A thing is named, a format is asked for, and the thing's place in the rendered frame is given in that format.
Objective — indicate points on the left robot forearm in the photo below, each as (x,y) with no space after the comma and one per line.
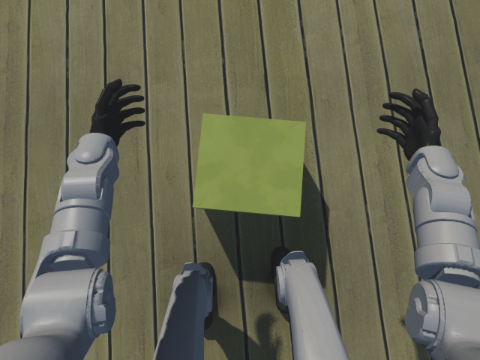
(78,235)

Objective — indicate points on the robot right hand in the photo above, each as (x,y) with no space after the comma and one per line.
(422,127)

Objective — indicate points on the robot right upper arm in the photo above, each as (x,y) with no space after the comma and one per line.
(445,319)

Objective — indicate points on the robot left hand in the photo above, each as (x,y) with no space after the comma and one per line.
(107,118)

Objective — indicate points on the right robot forearm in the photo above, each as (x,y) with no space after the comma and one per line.
(445,226)

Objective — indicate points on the robot left upper arm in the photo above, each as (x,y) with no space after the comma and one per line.
(64,312)

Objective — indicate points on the carton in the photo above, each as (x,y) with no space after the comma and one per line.
(250,165)

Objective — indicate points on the robot left foot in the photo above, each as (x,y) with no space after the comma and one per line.
(208,267)

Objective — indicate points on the robot left shin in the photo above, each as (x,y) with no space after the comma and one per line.
(191,266)

